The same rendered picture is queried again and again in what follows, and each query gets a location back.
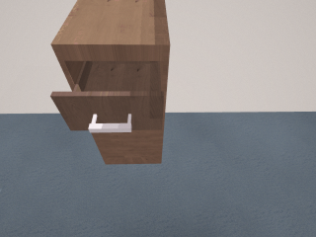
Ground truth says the handle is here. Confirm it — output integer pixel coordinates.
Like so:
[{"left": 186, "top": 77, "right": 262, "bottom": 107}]
[{"left": 88, "top": 114, "right": 132, "bottom": 133}]

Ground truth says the cabinet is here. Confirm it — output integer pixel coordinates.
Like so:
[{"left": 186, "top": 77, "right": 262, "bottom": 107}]
[{"left": 50, "top": 0, "right": 171, "bottom": 165}]

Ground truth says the drawer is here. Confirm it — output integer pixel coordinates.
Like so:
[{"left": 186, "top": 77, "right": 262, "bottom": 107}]
[{"left": 50, "top": 60, "right": 164, "bottom": 131}]

